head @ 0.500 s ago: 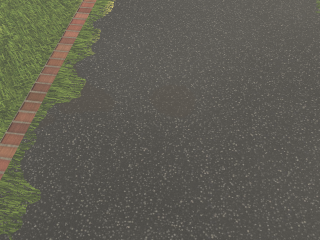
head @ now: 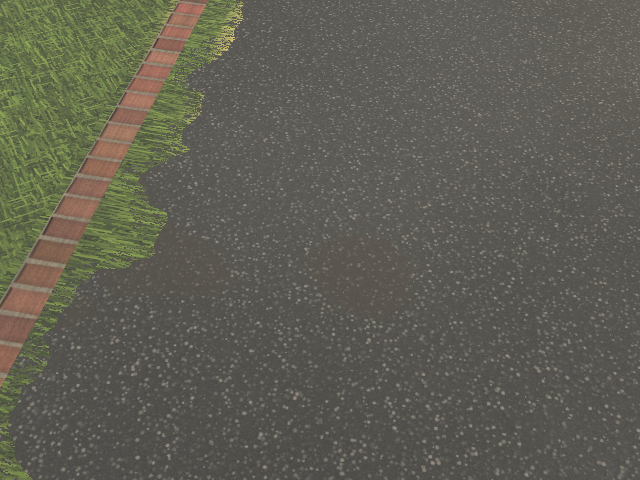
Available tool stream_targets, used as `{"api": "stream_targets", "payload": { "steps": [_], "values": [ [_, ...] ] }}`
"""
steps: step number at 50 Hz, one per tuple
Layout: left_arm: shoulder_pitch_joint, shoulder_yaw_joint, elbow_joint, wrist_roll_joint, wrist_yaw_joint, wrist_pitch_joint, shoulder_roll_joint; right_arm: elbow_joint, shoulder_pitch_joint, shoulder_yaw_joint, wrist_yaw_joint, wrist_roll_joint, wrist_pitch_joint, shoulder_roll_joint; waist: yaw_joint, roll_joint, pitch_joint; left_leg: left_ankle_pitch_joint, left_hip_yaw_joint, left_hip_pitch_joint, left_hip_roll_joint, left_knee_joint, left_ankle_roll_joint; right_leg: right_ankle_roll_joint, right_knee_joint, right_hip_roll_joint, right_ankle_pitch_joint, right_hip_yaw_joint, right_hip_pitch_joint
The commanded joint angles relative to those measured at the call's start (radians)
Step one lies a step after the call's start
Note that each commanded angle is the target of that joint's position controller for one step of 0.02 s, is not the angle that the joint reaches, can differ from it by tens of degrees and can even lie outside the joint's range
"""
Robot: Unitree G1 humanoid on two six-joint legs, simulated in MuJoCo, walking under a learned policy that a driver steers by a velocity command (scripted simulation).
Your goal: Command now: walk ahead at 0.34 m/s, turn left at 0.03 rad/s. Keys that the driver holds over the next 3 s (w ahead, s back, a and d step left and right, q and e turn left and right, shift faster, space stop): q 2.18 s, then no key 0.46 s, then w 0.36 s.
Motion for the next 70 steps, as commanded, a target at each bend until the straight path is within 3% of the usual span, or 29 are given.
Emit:
{"api": "stream_targets", "payload": {
  "steps": [1, 2, 4, 5, 7, 9, 16, 20, 22, 24, 25, 26, 27, 28, 29, 30, 32, 38, 46, 48, 49, 50, 51, 52, 53, 55, 58, 64, 70],
  "values": [
    [0.06, 0.027, -0.06, 0.002, 0.007, -0.006, 0.094, 0.064, 0.315, -0.053, -0.006, 0.032, 0.01, -0.194, -0.088, 0.094, -0.264, 0.671, -0.486, 0.598, 0.387, -0.166, 0.254, -0.007, 0.559, -0.003, -0.02, 0.082, -0.463],
    [-0.007, 0.022, -0.072, 0.019, 0.005, -0.008, 0.074, 0.061, 0.254, -0.031, -0.003, 0.031, 0.005, -0.118, -0.077, 0.049, -0.165, 0.72, -0.385, 0.488, 0.333, -0.19, 0.225, -0.001, 0.499, -0.039, 0.024, 0.066, -0.48],
    [-0.044, 0.026, -0.088, 0.045, -0.002, 0.013, 0.069, 0.079, 0.232, -0.01, -0.011, 0.039, 0.003, -0.061, -0.035, 0.074, -0.102, 0.713, -0.277, 0.354, 0.236, -0.244, 0.167, 0.016, 0.377, -0.078, 0.076, 0.049, -0.423],
    [-0.047, 0.027, -0.093, 0.046, -0.004, 0.025, 0.06, 0.082, 0.235, -0.008, -0.013, 0.036, 0.002, -0.069, -0.021, 0.08, -0.109, 0.754, -0.26, 0.322, 0.22, -0.245, 0.161, 0.025, 0.345, -0.072, 0.092, 0.042, -0.383],
    [-0.055, 0.024, -0.11, 0.038, -0.002, 0.044, 0.051, 0.077, 0.243, -0.023, -0.014, 0.032, 0.001, -0.132, 0.001, 0.069, -0.136, 0.834, -0.239, 0.283, 0.207, -0.24, 0.181, 0.047, 0.299, -0.056, 0.105, 0.026, -0.356],
    [-0.096, 0.022, -0.132, 0.034, 0.005, 0.059, 0.06, 0.067, 0.253, -0.032, -0.013, 0.026, 0.009, -0.167, 0.002, 0.068, -0.147, 0.795, -0.238, 0.256, 0.2, -0.242, 0.189, 0.061, 0.237, -0.053, 0.126, 0.018, -0.365],
    [-0.292, 0.02, -0.213, 0.021, 0.023, 0.089, 0.1, 0.043, 0.324, -0.051, -0.015, 0.019, 0.063, -0.184, -0.059, 0.107, -0.115, 0.3, -0.356, 0.224, 0.178, -0.267, 0.171, 0.072, 0.085, -0.048, 0.177, 0.036, -0.393],
    [-0.324, 0.017, -0.242, 0.009, 0.037, 0.084, 0.104, 0.024, 0.329, -0.068, -0.021, 0.014, 0.09, -0.199, -0.082, 0.124, -0.093, 0.245, -0.444, 0.251, 0.181, -0.221, 0.176, 0.067, -0.014, -0.023, 0.09, 0.05, -0.371],
    [-0.294, 0.016, -0.247, -0.001, 0.044, 0.076, 0.104, 0.01, 0.305, -0.075, -0.023, 0.015, 0.101, -0.207, -0.073, 0.133, -0.095, 0.292, -0.489, 0.257, 0.176, -0.186, 0.16, 0.058, -0.118, -0.008, 0.062, 0.053, -0.312],
    [-0.2, 0.016, -0.233, 0.001, 0.049, 0.062, 0.102, -0.017, 0.236, -0.077, -0.025, 0.032, 0.113, -0.203, -0.016, 0.115, -0.099, 0.214, -0.49, 0.188, 0.117, -0.125, 0.088, 0.046, -0.387, -0.01, 0.199, 0.049, -0.137],
    [-0.174, 0.03, -0.236, 0.019, 0.056, 0.053, 0.163, -0.038, 0.236, -0.065, -0.028, 0.039, 0.115, -0.154, -0.024, 0.019, -0.111, 0.033, -0.434, 0.097, 0.049, -0.021, 0.027, 0.019, -0.505, -0.144, 0.223, 0.16, -0.033],
    [-0.226, 0.044, -0.269, 0.027, 0.061, 0.056, 0.26, -0.058, 0.304, -0.044, -0.03, 0.052, 0.115, -0.061, -0.089, -0.23, -0.126, -0.376, -0.229, -0.077, -0.118, 0.198, -0.035, -0.064, -0.545, -0.412, 0.475, 0.419, 0.078],
    [-0.237, 0.048, -0.273, 0.026, 0.053, 0.066, 0.258, -0.051, 0.297, -0.067, -0.034, 0.021, 0.123, -0.159, -0.069, -0.221, -0.127, -0.531, -0.141, -0.1, -0.117, 0.394, -0.051, -0.184, -0.517, -0.482, 0.656, 0.457, -0.029],
    [-0.253, 0.031, -0.288, 0.022, 0.047, 0.067, 0.194, -0.037, 0.29, -0.08, -0.03, 0.012, 0.129, -0.196, -0.086, -0.101, -0.111, -0.474, -0.175, -0.073, -0.08, 0.495, -0.057, -0.196, -0.515, -0.431, 0.658, 0.384, -0.066],
    [-0.302, 0.021, -0.297, 0.019, 0.044, 0.069, 0.156, -0.026, 0.287, -0.084, -0.023, 0.009, 0.137, -0.19, -0.107, -0.058, -0.071, -0.405, -0.172, -0.067, -0.062, 0.546, -0.068, -0.165, -0.505, -0.358, 0.618, 0.274, -0.107],
    [-0.334, 0.016, -0.315, 0.024, 0.043, 0.072, 0.147, -0.023, 0.293, -0.084, -0.015, 0.01, 0.146, -0.186, -0.12, -0.077, -0.07, -0.353, -0.158, -0.072, -0.057, 0.581, -0.081, -0.131, -0.5, -0.303, 0.592, 0.195, -0.103],
    [-0.311, 0.019, -0.322, 0.029, 0.044, 0.072, 0.158, -0.028, 0.284, -0.08, 0.006, 0.013, 0.161, -0.178, -0.102, -0.133, -0.074, -0.305, -0.135, -0.093, -0.057, 0.62, -0.11, -0.129, -0.482, -0.262, 0.664, 0.11, -0.075],
    [-0.204, 0.039, -0.306, 0.032, 0.034, 0.069, 0.209, -0.096, 0.166, -0.062, 0.028, 0.022, 0.179, -0.166, -0.036, -0.142, -0.095, -0.314, -0.102, -0.105, -0.018, 0.449, -0.139, -0.167, -0.461, -0.325, 0.666, 0.071, 0.047],
    [-0.23, 0.064, -0.317, 0.035, -0.002, 0.084, 0.278, -0.162, 0.137, -0.045, 0.042, 0.041, 0.168, -0.165, -0.032, -0.184, -0.116, -0.312, -0.001, 0.153, -0.014, 0.088, -0.065, -0.121, -0.373, -0.364, 0.599, -0.016, -0.041],
    [-0.226, 0.066, -0.31, 0.023, -0.007, 0.094, 0.271, -0.145, 0.204, -0.047, 0.029, 0.026, 0.149, -0.176, -0.08, -0.095, -0.126, -0.114, -0.028, 0.325, -0.027, -0.162, -0.036, -0.025, -0.234, -0.335, 0.463, -0.089, -0.15],
    [-0.187, 0.056, -0.318, 0.025, -0.014, 0.103, 0.221, -0.145, 0.234, -0.066, 0.014, 0.008, 0.131, -0.263, -0.08, 0.146, -0.115, -0.042, -0.307, 0.431, 0.156, -0.31, 0.004, 0.048, 0.011, -0.238, 0.176, -0.178, -0.333],
    [-0.238, 0.033, -0.395, 0.031, -0.002, 0.116, 0.154, -0.166, 0.249, -0.098, 0.013, 0.021, 0.124, -0.412, -0.079, 0.32, -0.071, 0.352, -0.624, 0.396, 0.4, -0.286, 0.159, 0.1, 0.162, -0.062, -0.198, -0.14, -0.551],
    [-0.3, 0.036, -0.397, 0.033, 0.012, 0.129, 0.194, -0.15, 0.308, -0.102, 0.011, 0.027, 0.124, -0.379, -0.136, 0.185, -0.1, 0.367, -0.569, 0.377, 0.388, -0.262, 0.232, 0.095, 0.29, -0.084, -0.188, -0.005, -0.537],
    [-0.292, 0.04, -0.386, 0.017, 0.01, 0.133, 0.2, -0.15, 0.254, -0.079, 0.005, 0.03, 0.126, -0.314, -0.091, 0.14, -0.06, 0.308, -0.476, 0.343, 0.314, -0.26, 0.212, 0.088, 0.319, -0.096, -0.101, 0.026, -0.537],
    [-0.272, 0.043, -0.368, 0.008, 0.005, 0.126, 0.206, -0.163, 0.174, -0.065, -0.002, 0.03, 0.13, -0.272, -0.052, 0.127, -0.032, 0.236, -0.401, 0.312, 0.233, -0.269, 0.162, 0.081, 0.287, -0.106, -0.004, 0.043, -0.522],
    [-0.235, 0.053, -0.348, 0.035, -0.003, 0.12, 0.234, -0.181, 0.13, -0.053, -0.011, 0.038, 0.128, -0.24, -0.036, 0.155, -0.069, 0.304, -0.353, 0.343, 0.164, -0.255, 0.131, 0.082, 0.304, -0.088, 0.083, 0.033, -0.5],
    [-0.235, 0.049, -0.353, 0.029, -0.009, 0.126, 0.213, -0.174, 0.184, -0.058, -0.005, 0.042, 0.119, -0.261, -0.046, 0.096, -0.109, 0.321, -0.378, 0.385, 0.164, -0.245, 0.137, 0.093, 0.303, -0.072, 0.107, 0.042, -0.505],
    [-0.295, 0.043, -0.386, 0.026, 0.002, 0.133, 0.208, -0.168, 0.252, -0.064, -0.007, 0.03, 0.121, -0.281, -0.081, 0.121, -0.084, 0.18, -0.491, 0.4, 0.165, -0.247, 0.16, 0.101, 0.165, -0.053, 0.08, 0.066, -0.528],
    [-0.326, 0.032, -0.418, 0.015, 0.009, 0.12, 0.204, -0.177, 0.257, -0.073, -0.002, 0.022, 0.125, -0.3, -0.086, 0.111, -0.1, 0.21, -0.583, 0.349, 0.15, -0.207, 0.165, 0.079, 0.048, -0.015, 0.049, 0.081, -0.43]
  ]
}}
Next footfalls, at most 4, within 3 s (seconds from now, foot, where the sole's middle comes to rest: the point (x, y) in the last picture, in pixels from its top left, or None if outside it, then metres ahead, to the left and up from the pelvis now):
0.50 right None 0.18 -0.10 -0.76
0.98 left None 0.05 0.09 -0.76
1.56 right None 0.18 -0.04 -0.76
2.02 left None -0.02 0.05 -0.76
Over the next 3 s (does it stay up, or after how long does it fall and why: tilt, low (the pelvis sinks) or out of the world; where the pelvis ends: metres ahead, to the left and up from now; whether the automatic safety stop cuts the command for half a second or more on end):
stays up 0.05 0.07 0.02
